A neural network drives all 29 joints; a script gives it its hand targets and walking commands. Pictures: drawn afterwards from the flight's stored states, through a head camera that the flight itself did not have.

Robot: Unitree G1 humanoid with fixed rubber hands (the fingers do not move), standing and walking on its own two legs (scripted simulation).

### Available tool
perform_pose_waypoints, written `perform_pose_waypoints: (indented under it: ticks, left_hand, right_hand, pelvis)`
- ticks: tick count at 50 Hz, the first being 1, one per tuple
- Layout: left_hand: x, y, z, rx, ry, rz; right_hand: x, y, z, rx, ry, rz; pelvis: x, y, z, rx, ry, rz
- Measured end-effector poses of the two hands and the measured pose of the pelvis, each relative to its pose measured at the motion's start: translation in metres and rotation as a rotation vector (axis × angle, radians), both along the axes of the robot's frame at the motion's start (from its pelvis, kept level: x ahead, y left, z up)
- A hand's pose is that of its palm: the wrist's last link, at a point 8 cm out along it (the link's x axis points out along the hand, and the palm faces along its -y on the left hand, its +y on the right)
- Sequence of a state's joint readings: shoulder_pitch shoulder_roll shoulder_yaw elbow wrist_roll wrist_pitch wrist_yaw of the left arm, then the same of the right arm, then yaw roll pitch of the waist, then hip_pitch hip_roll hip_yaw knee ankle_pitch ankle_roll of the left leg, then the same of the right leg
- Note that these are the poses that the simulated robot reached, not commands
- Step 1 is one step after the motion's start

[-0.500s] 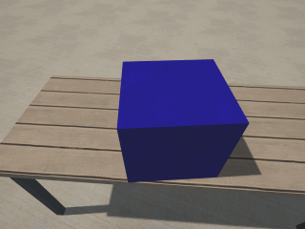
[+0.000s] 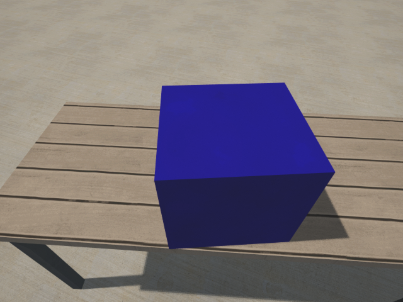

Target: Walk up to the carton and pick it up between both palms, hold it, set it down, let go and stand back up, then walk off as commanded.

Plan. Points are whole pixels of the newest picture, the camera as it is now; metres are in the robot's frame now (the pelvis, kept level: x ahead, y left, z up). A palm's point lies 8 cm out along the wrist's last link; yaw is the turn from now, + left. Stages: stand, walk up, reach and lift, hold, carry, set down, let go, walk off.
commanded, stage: walk up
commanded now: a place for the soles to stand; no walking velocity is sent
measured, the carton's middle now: (226, 165) +0.45 -0.04 +0.02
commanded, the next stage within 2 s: none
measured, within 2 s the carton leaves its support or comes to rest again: neither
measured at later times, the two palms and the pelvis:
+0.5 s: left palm out of the picture +0.07 +0.27 -0.10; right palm out of the picture +0.04 -0.34 -0.12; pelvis -0.03 -0.03 +0.00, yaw -1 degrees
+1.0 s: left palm out of the picture -0.02 +0.23 -0.12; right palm out of the picture +0.01 -0.37 -0.11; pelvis -0.08 -0.07 -0.01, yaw +4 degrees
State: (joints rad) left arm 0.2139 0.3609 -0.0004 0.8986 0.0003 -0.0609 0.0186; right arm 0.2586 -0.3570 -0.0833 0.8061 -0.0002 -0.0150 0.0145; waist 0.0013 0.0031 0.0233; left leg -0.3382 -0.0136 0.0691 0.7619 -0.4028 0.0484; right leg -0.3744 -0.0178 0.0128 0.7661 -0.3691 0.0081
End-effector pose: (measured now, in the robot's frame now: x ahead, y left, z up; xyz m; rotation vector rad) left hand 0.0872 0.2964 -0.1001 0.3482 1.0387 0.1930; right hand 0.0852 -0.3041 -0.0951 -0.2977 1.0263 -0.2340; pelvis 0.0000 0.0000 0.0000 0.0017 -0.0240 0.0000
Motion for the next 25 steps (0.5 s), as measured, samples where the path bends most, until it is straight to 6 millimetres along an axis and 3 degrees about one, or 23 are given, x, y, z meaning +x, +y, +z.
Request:
perform_pose_waypoints:
  ticks: [14, 20, 25]
  left_hand:
    - [-0.002, 0.0, -0.001, -0.004, 0.017, 0.002]
    - [-0.005, -0.01, -0.004, -0.006, 0.081, 0.006]
    - [-0.016, -0.031, -0.004, 0.008, 0.119, -0.003]
  right_hand:
    - [-0.001, 0.0, 0.0, -0.005, -0.001, -0.003]
    - [-0.02, -0.013, -0.008, -0.036, 0.031, -0.022]
    - [-0.042, -0.034, -0.02, -0.026, 0.067, -0.033]
  pelvis:
    - [-0.001, 0.0, 0.0, 0.0, -0.002, -0.001]
    - [-0.014, -0.01, -0.002, 0.013, -0.031, 0.0]
    - [-0.028, -0.032, -0.005, 0.035, -0.036, -0.009]
